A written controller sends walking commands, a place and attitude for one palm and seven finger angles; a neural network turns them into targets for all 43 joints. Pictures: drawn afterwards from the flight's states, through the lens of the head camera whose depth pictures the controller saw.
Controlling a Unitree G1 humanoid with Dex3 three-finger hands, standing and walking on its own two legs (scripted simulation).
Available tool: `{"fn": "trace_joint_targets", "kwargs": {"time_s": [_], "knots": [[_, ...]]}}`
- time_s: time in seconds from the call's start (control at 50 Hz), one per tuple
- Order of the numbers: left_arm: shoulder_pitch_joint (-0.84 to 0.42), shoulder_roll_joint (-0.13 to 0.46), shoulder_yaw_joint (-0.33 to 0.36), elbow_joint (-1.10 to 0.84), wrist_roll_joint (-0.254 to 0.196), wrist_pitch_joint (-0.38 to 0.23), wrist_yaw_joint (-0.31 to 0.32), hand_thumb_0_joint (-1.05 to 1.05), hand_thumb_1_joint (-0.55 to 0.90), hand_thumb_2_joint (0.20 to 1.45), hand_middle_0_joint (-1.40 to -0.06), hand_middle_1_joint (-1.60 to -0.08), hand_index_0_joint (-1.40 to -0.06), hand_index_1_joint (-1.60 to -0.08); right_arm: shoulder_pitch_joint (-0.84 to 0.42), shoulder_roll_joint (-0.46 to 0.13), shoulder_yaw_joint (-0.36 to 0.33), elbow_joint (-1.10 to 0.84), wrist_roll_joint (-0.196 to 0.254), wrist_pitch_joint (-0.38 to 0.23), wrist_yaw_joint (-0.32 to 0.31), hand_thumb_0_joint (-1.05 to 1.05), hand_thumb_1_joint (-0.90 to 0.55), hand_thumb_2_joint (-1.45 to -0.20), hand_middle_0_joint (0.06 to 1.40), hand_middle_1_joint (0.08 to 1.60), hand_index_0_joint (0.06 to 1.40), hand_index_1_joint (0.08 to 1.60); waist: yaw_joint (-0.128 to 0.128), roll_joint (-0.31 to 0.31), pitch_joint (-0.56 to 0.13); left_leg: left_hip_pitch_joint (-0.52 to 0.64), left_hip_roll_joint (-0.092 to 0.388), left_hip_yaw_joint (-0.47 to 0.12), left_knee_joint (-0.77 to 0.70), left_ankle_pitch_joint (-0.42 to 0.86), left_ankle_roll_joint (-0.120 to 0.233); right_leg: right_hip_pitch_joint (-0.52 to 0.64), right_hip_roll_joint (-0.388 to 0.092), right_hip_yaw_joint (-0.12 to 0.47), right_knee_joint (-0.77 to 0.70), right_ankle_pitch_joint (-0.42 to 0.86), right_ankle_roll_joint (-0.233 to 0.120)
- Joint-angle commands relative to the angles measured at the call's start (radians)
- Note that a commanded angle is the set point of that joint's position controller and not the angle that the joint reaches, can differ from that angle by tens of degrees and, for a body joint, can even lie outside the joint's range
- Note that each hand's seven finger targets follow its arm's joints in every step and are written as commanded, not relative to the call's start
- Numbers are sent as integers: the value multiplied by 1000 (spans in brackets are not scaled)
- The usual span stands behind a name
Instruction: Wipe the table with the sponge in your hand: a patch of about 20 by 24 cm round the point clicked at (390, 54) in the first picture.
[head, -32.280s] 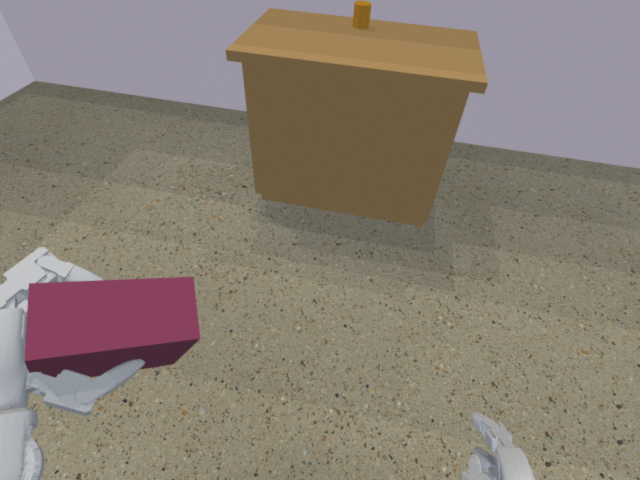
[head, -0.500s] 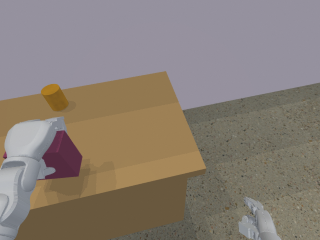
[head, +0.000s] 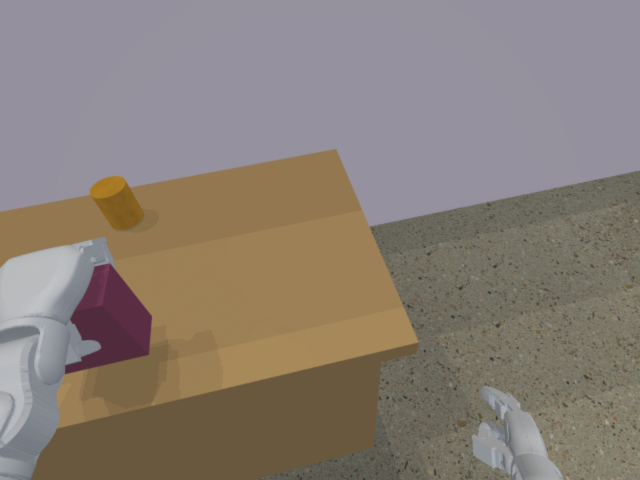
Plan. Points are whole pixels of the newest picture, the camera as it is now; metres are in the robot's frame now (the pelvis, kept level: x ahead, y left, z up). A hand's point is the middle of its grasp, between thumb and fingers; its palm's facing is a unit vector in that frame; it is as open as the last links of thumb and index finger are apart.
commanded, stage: move the sponge above the wiping area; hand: left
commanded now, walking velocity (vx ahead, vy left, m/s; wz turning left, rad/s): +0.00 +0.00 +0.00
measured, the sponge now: (91, 330) +0.24 +0.34 +0.06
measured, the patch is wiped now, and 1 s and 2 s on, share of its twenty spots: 0.00 0.00 0.00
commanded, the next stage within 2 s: none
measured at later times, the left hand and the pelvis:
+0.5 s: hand (65, 315) +0.24 +0.34 +0.11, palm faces +0.00 -0.03 -1.00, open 10.0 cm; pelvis +0.00 +0.00 +0.00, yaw +0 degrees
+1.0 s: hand (89, 340) +0.22 +0.32 +0.08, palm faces -0.16 -0.10 -0.98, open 10.0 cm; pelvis +0.00 +0.00 +0.00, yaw +1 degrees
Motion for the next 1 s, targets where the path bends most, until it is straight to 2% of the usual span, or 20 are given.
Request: {"fn": "trace_joint_targets", "kwargs": {"time_s": [0.0, 0.02, 0.08, 0.16, 0.2, 0.24, 0.3, 0.32, 0.42, 0.48, 0.52, 0.58, 0.6, 0.62, 0.64, 0.74, 0.8, 0.86, 0.94, 0.98], "knots": [[-67, 187, 59, -138, -10, 91, -54, 0, 100, 1300, -1200, -1600, -1200, -1600, -208, -141, -23, -182, 12, -37, 2, 0, -900, -900, 200, 300, 200, 300, -4, -60, -161, -18, -6, -55, -58, 320, 6, 133, 7, 61, -32, 217, -46], [-87, 149, 9, -185, -11, 78, -76, 0, 100, 1300, -1200, -1600, -1200, -1600, -171, -139, -26, -193, 5, -41, 2, 0, -900, -900, 200, 300, 200, 300, -19, -75, -190, -4, -3, -43, -47, 331, 14, 140, -3, 36, -25, 236, -35], [-89, 229, 72, -279, 2, -2, -101, 0, 100, 1300, -1200, -1600, -1200, -1600, -137, -135, -33, -197, -12, -47, 2, 0, -900, -900, 200, 300, 200, 300, -13, -113, -230, 26, -5, -55, -35, 350, 28, 146, 1, 43, -24, 256, -29], [-180, 289, 149, -345, 38, -121, -37, 0, 100, 1300, -1200, -1600, -1200, -1600, -98, -117, -36, -182, -27, -62, -12, 0, -900, -900, 200, 300, 200, 300, -7, -21, -206, 58, 7, -66, -42, 367, 20, 108, 17, 43, -36, 207, -39], [-229, 384, 249, -320, 61, -128, 11, 0, 100, 1300, -1200, -1600, -1200, -1600, -131, -121, -34, -167, -20, -60, -17, 0, -900, -900, 200, 300, 200, 300, 13, 45, -170, 43, -1, -72, -51, 318, 12, 89, 37, 90, -51, 144, -65], [-241, 341, 227, -259, 79, -110, 55, 0, 100, 1300, -1200, -1600, -1200, -1600, -93, -115, -47, -157, -19, -52, -20, 0, -900, -900, 200, 300, 200, 300, 9, 57, -183, 27, 5, -49, -42, 330, -5, 81, 29, 74, -37, 123, -69], [-224, 320, 223, -193, 34, -53, 73, 0, 100, 1300, -1200, -1600, -1200, -1600, -164, -121, -39, -149, 0, -44, -16, 0, -900, -900, 200, 300, 200, 300, 19, 70, -171, 15, -6, -61, -59, 296, -8, 102, 25, 91, -49, 120, -73], [-216, 268, 180, -170, 15, -36, 67, 0, 100, 1300, -1200, -1600, -1200, -1600, -146, -120, -42, -148, 0, -45, -16, 0, -900, -900, 200, 300, 200, 300, 10, 29, -198, 12, 3, -46, -57, 312, -4, 119, 11, 45, -39, 149, -56], [-74, 153, 37, -122, -28, 66, -46, 0, 100, 1300, -1200, -1600, -1200, -1600, -171, -142, -31, -167, 9, -40, -6, 0, -900, -900, 200, 300, 200, 300, -14, -50, -166, -12, 1, -44, -60, 312, 4, 132, 1, 30, -39, 206, -38], [-99, 166, 5, -147, -22, 53, -109, 0, 100, 1300, -1200, -1600, -1200, -1600, -151, -148, -31, -181, 3, -42, -4, 0, -900, -900, 200, 300, 200, 300, -26, -107, -143, -19, -3, -53, -60, 262, 21, 108, -1, 36, -49, 180, -28], [-177, 191, 22, -229, -2, -5, -119, 0, 100, 1300, -1200, -1600, -1200, -1600, -142, -134, -24, -193, -3, -59, -6, 0, -900, -900, 200, 300, 200, 300, -31, -109, -184, 10, -3, -49, -52, 264, 28, 105, 7, 33, -42, 160, -30], [-241, 301, 132, -339, 39, -125, -64, 0, 100, 1300, -1200, -1600, -1200, -1600, -110, -122, -38, -190, -26, -68, -17, 0, -900, -900, 200, 300, 200, 300, -1, -36, -253, 69, 0, -64, -49, 321, 27, 129, 16, 49, -38, 180, -38], [-266, 384, 216, -383, 55, -148, -34, 0, 100, 1300, -1200, -1600, -1200, -1600, -141, -121, -31, -192, -24, -76, -21, 0, -900, -900, 200, 300, 200, 300, 17, 11, -264, 72, -3, -77, -52, 327, 25, 143, 36, 85, -36, 180, -56], [-276, 341, 194, -364, 75, -159, -1, 0, 100, 1300, -1200, -1600, -1200, -1600, -105, -102, -31, -182, -31, -76, -26, 0, -900, -900, 200, 300, 200, 300, 10, 25, -278, 77, 1, -55, -42, 358, 17, 137, 27, 54, -26, 177, -53], [-255, 369, 241, -294, 81, -159, 31, 0, 100, 1300, -1200, -1600, -1200, -1600, -84, -111, -45, -160, -29, -69, -27, 0, -900, -900, 200, 300, 200, 300, 12, 28, -236, 56, 4, -56, -45, 357, 6, 122, 32, 67, -35, 168, -61], [-207, 266, 182, -92, 9, -30, 75, 0, 100, 1300, -1200, -1600, -1200, -1600, -135, -125, -45, -132, 5, -38, -14, 0, -900, -900, 200, 300, 200, 300, 13, 13, -154, -8, 2, -41, -67, 287, -8, 107, 12, 56, -55, 132, -54], [-132, 248, 141, -27, -13, 68, 18, 0, 100, 1300, -1200, -1600, -1200, -1600, -197, -147, -30, -142, 16, -26, -6, 0, -900, -900, 200, 300, 200, 300, 13, -31, -137, -38, -7, -46, -75, 276, -5, 134, 11, 73, -52, 157, -53], [-96, 180, 25, -98, -18, 101, -74, 0, 100, 1300, -1200, -1600, -1200, -1600, -175, -154, -30, -174, 12, -24, 0, 0, -900, -900, 200, 300, 200, 300, -16, -63, -176, -23, -9, -49, -62, 305, 11, 157, -4, 43, -38, 226, -37], [-137, 223, 49, -231, -13, -17, -134, 0, 100, 1300, -1200, -1600, -1200, -1600, -131, -137, -28, -194, -7, -52, -6, 0, -900, -900, 200, 300, 200, 300, -31, -110, -215, 25, -11, -48, -31, 312, 38, 135, 5, 40, -36, 241, -27], [-174, 305, 135, -289, 4, -108, -108, 0, 100, 1300, -1200, -1600, -1200, -1600, -100, -131, -36, -189, -21, -60, -17, 0, -900, -900, 200, 300, 200, 300, -16, -99, -232, 51, -10, -49, -27, 318, 42, 133, 10, 48, -39, 235, -27]]}}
